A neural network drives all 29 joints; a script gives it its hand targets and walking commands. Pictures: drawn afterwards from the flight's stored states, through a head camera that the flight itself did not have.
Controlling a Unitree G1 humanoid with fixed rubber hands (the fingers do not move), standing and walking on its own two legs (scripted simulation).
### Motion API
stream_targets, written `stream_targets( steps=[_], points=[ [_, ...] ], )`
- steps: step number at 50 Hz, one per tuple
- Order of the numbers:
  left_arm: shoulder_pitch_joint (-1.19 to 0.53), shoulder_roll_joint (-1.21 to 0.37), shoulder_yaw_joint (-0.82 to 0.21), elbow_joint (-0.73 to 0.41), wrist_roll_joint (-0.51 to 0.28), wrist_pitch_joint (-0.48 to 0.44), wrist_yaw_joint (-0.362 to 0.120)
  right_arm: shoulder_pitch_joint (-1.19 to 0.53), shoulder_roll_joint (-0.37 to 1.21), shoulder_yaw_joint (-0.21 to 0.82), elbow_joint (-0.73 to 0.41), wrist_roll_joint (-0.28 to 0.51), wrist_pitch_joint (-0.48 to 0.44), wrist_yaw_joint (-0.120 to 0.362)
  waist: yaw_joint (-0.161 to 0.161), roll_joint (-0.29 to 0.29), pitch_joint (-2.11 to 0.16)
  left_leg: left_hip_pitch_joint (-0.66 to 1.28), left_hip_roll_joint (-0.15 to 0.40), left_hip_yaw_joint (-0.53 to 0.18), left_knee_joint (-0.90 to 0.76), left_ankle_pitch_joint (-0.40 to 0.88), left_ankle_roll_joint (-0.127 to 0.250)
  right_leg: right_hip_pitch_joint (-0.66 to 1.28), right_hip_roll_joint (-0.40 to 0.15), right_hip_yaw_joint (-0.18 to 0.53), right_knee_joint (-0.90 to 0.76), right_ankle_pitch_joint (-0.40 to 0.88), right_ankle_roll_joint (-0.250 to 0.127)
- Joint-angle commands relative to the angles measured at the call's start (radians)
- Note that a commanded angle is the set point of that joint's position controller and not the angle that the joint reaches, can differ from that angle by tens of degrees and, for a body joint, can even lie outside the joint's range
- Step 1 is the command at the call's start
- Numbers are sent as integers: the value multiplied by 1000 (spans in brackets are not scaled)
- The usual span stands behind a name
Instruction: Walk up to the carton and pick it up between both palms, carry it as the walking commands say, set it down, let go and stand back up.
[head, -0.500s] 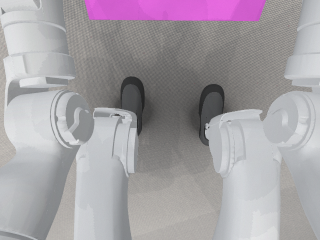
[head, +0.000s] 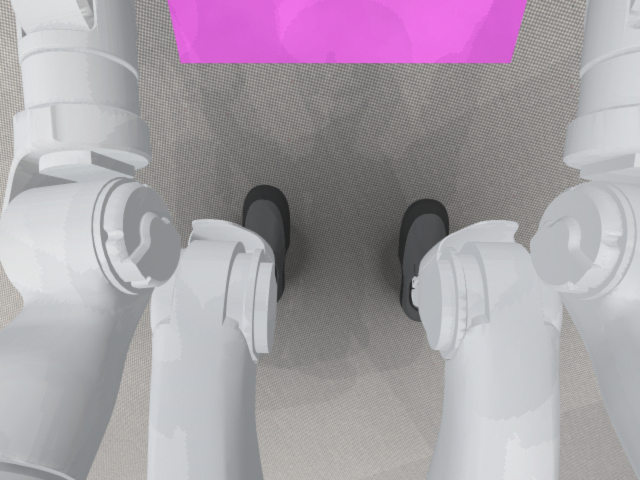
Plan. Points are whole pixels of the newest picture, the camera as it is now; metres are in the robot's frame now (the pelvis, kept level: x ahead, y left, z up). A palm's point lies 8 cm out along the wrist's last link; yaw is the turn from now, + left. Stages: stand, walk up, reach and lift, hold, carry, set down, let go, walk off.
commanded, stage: set down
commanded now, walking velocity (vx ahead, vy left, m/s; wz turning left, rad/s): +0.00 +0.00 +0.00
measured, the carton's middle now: out of the picture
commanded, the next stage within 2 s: none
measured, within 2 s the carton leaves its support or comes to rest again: rests again in 1.72 s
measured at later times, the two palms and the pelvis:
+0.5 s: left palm out of the picture +0.57 +0.19 -0.21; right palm out of the picture +0.58 -0.18 -0.21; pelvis +0.01 +0.00 -0.01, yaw +0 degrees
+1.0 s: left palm out of the picture +0.58 +0.19 -0.22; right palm out of the picture +0.59 -0.18 -0.22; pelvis +0.02 +0.00 -0.01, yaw +0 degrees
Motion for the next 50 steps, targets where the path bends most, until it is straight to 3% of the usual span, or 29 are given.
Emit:
stream_targets(
  steps=[1,2,3,4,5,6,7,8,9,14,15,21,22,23,24,29,31,32,33,35,36,37,39,41,44,46,47,48,50],
  points=[
    [-536,-793,-515,-42,-128,-19,-265,-431,692,477,-7,159,-48,272,-73,-37,-1384,661,-30,88,35,331,26,439,28,-91,-76,311,-40],
    [-563,-788,-524,-38,-133,-15,-264,-431,693,459,21,146,-46,270,-89,-26,-1359,625,-25,78,18,282,27,439,28,-84,-76,304,-42],
    [-499,-764,-497,6,-104,-10,-268,-398,718,448,77,135,-36,270,-53,-51,-1287,552,-34,73,13,259,35,416,26,-80,-67,290,-41],
    [-476,-805,-505,11,-118,-12,-266,-502,667,491,-71,170,-59,267,-60,16,-1369,663,-29,85,34,328,34,431,22,-86,-67,319,-27],
    [-513,-802,-513,-9,-121,-17,-267,-482,707,478,-42,162,-56,274,-63,-12,-1368,677,-28,67,36,345,40,396,21,-82,-65,310,-28],
    [-547,-773,-545,-68,-141,-20,-263,-404,703,456,28,159,-52,276,-103,-17,-1388,670,-20,56,30,320,37,409,25,-104,-44,312,-39],
    [-507,-788,-519,-22,-127,-11,-257,-508,691,482,-69,192,-61,272,-51,17,-1394,698,-27,71,28,344,42,417,18,-81,-66,313,-34],
    [-534,-778,-498,15,-122,-4,-267,-431,682,454,58,146,-43,273,-85,-31,-1309,609,-26,76,20,281,31,409,21,-83,-76,280,-45],
    [-491,-767,-498,7,-107,-9,-264,-432,712,443,40,153,-45,274,-60,-21,-1275,600,-30,75,3,289,39,380,25,-92,-72,274,-32],
    [-515,-761,-482,41,-106,-17,-266,-419,659,424,50,125,-43,274,-102,3,-1239,578,-18,77,25,235,31,356,25,-77,-68,248,-37],
    [-508,-762,-485,19,-106,-18,-270,-333,689,407,120,109,-35,281,-67,1,-1206,557,-30,83,23,244,23,343,26,-68,-68,240,-45],
    [-352,-815,-430,129,-64,-1,-273,-377,674,396,99,121,-45,289,-60,-4,-1119,572,-35,55,14,269,48,239,26,-89,-60,201,-32],
    [-420,-785,-449,43,-74,-15,-280,-333,664,415,65,111,-47,290,-97,-20,-1198,559,-29,63,47,271,32,313,28,-78,-63,248,-44],
    [-424,-766,-449,68,-93,-12,-276,-361,694,408,63,122,-44,287,-76,-41,-1191,561,-23,67,34,270,41,335,19,-84,-44,262,-34],
    [-392,-788,-445,111,-71,3,-279,-295,680,354,150,99,-35,294,-103,8,-1089,519,-22,56,36,243,42,252,23,-82,-52,216,-37],
    [-401,-768,-429,107,-47,-8,-281,-306,725,373,147,108,-41,294,-62,-11,-1125,504,-29,80,32,248,32,311,25,-77,-40,270,-43],
    [-357,-784,-407,136,-54,-5,-289,-248,685,357,172,83,-35,293,-106,-38,-1072,502,-30,65,33,250,35,284,30,-89,-50,238,-35],
    [-337,-767,-417,173,-28,1,-288,-234,739,342,230,80,-33,290,-68,0,-1009,504,-21,59,34,262,30,227,30,-71,-46,228,-43],
    [-287,-790,-381,164,-9,-9,-293,-243,718,364,155,76,-41,297,-71,-53,-1011,476,-26,71,39,241,39,262,34,-69,-63,221,-35],
    [-289,-839,-425,127,-39,-8,-292,-250,716,365,148,96,-45,301,-86,-14,-1076,509,-32,67,51,268,34,272,37,-68,-41,242,-45],
    [-293,-799,-403,127,-23,-12,-296,-266,723,380,152,96,-41,298,-44,-45,-1067,458,-35,66,50,274,36,283,33,-61,-40,272,-40],
    [-377,-796,-452,58,-69,-25,-297,-254,728,394,128,97,-47,291,-98,-53,-1136,475,-19,69,85,320,23,326,36,-58,-27,330,-49],
    [-291,-794,-421,125,-41,-17,-300,-221,757,348,172,85,-43,289,-66,-14,-1060,444,-29,85,70,318,27,286,35,-51,-38,315,-40],
    [-268,-788,-399,136,-38,-15,-300,-208,748,384,153,81,-38,297,-73,-87,-1071,433,-31,77,40,270,32,345,42,-65,-39,319,-38],
    [-258,-809,-406,166,-33,-17,-302,-204,738,355,172,78,-47,292,-72,-17,-1039,437,-37,73,61,283,29,280,38,-54,-38,292,-43],
    [-225,-803,-383,176,-17,-15,-309,-178,755,367,185,65,-44,296,-52,-71,-1017,412,-33,83,73,289,36,334,34,-41,-29,320,-36],
    [-300,-762,-406,142,-38,-20,-299,-205,759,352,173,73,-42,293,-83,-89,-1005,451,-19,45,66,297,46,265,35,-64,-18,289,-33],
    [-279,-771,-391,147,-17,-19,-295,-196,737,345,192,80,-50,294,-60,-21,-1025,455,-26,73,55,293,31,278,36,-45,-37,310,-44],
    [-228,-773,-379,186,-10,-14,-305,-159,740,357,199,72,-47,297,-80,-79,-965,457,-15,42,62,298,44,257,35,-58,-25,286,-42]
  ],
)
